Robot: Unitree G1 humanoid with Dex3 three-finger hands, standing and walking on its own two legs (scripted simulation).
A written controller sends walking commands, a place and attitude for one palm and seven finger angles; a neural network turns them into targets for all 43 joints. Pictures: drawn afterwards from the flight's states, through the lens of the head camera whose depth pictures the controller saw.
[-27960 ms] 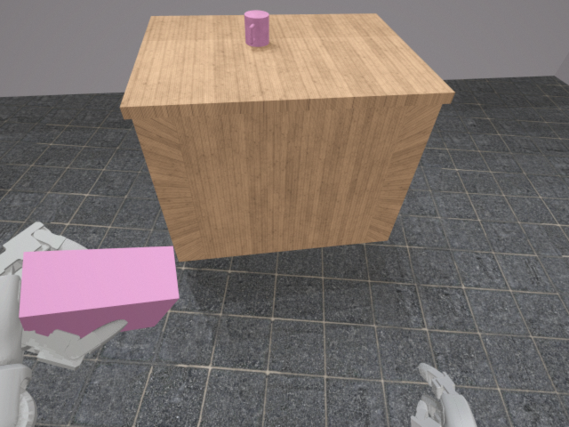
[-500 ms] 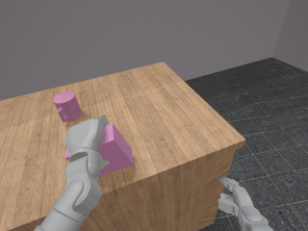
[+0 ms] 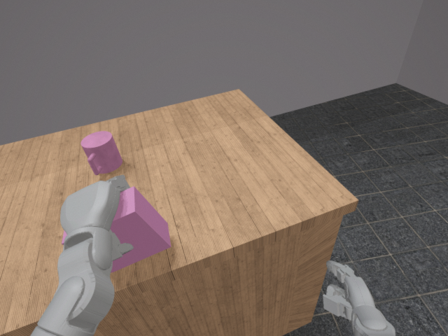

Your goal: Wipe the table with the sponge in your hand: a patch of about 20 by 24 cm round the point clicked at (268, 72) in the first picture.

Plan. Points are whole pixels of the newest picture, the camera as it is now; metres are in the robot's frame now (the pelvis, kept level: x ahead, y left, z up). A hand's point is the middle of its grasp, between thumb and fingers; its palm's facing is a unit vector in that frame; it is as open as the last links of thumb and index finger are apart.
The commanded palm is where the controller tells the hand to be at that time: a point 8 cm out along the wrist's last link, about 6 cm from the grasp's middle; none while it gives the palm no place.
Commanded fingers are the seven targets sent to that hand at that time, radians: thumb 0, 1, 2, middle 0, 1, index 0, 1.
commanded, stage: wipe forward along the middle lane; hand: left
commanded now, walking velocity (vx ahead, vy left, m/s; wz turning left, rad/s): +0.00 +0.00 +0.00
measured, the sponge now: (128, 237) +0.26 +0.23 +0.07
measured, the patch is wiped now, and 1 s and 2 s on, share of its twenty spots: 1.00 1.00 1.00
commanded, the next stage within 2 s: slide back across to the first lane in 1.64 s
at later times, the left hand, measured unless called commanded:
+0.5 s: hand (102, 213) +0.28 +0.28 +0.11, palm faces +0.04 -0.07 -1.00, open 9.8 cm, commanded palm +0.26 +0.28 +0.16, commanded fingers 0.00 0.10 1.30 -1.20 -1.60 -1.20 -1.60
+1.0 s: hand (100, 199) +0.31 +0.30 +0.11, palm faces +0.00 -0.05 -1.00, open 9.8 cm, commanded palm +0.30 +0.30 +0.14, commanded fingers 0.00 0.10 1.30 -1.20 -1.60 -1.20 -1.60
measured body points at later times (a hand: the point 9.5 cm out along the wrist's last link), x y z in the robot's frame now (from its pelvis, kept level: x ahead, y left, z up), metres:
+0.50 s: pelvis -0.01 +0.00 +0.00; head -0.04 -0.05 +0.45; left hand +0.27 +0.27 +0.17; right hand +0.23 -0.20 -0.08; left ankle +0.01 +0.13 -0.74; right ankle +0.02 -0.08 -0.74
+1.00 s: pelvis -0.01 +0.00 +0.00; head -0.03 -0.04 +0.45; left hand +0.31 +0.30 +0.16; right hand +0.19 -0.23 -0.11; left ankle +0.01 +0.13 -0.74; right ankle +0.02 -0.08 -0.74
